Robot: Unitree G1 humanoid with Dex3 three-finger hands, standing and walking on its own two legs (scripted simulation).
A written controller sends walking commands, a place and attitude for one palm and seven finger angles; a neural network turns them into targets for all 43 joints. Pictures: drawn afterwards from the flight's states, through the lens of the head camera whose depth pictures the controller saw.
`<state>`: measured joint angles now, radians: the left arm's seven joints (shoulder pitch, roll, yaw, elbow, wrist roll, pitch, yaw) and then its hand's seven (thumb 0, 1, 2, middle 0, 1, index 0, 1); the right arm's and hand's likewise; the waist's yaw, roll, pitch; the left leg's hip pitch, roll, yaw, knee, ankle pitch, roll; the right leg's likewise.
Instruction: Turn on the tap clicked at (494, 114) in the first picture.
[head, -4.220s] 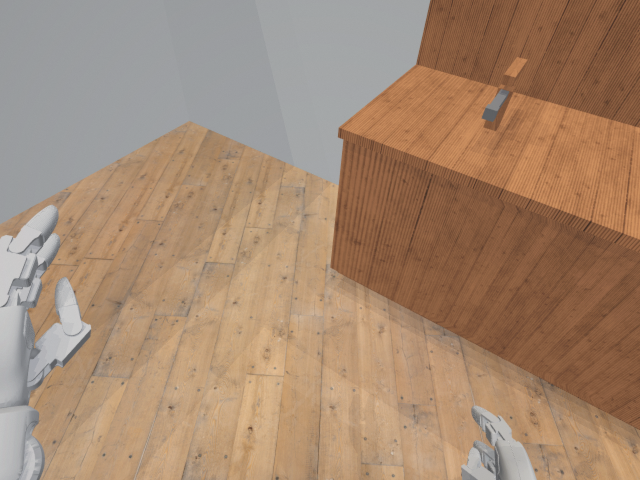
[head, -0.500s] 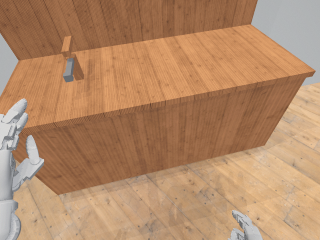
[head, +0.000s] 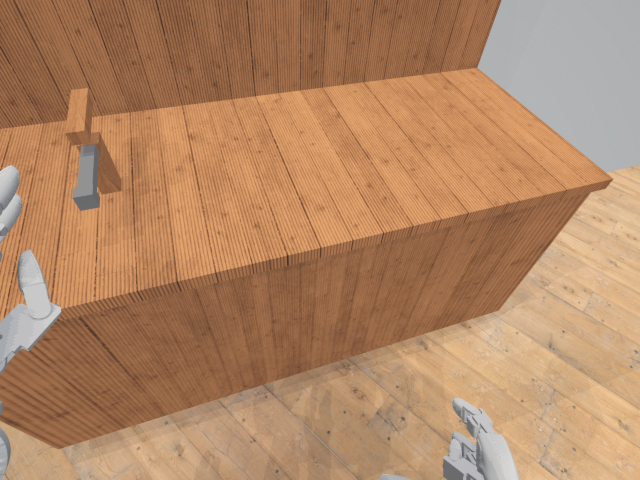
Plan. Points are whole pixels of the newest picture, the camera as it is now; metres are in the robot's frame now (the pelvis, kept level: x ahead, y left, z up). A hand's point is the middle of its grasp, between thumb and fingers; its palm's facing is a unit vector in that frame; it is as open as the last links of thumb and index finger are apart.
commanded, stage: take the last steps up to it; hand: left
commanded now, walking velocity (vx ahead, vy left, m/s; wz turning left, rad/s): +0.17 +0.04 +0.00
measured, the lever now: (86, 197) +0.50 +0.39 +0.04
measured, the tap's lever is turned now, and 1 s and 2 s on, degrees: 0 0 0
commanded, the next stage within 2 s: come to a stop and stand still in 0.16 s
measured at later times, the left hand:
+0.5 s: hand (96, 257) +0.28 +0.23 +0.17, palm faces +0.38 -0.83 -0.42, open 7.4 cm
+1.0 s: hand (85, 287) +0.26 +0.24 +0.16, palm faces +0.39 -0.84 -0.38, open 7.4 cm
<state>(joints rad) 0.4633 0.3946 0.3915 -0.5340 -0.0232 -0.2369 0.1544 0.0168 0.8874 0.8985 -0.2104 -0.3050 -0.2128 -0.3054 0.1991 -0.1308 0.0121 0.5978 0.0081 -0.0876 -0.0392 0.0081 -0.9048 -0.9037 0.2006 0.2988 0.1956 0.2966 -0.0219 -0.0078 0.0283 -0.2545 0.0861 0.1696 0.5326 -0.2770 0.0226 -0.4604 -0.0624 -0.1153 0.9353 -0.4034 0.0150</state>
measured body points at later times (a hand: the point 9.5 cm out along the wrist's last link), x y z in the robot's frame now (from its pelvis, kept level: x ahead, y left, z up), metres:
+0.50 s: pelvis +0.07 +0.00 -0.01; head +0.10 +0.01 +0.44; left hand +0.26 +0.28 +0.20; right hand +0.25 -0.26 -0.08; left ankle +0.10 +0.13 -0.74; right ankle +0.09 -0.10 -0.74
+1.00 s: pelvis +0.05 +0.00 +0.00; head +0.04 +0.00 +0.45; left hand +0.23 +0.28 +0.18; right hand +0.20 -0.24 -0.10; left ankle +0.10 +0.12 -0.74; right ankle +0.07 -0.10 -0.74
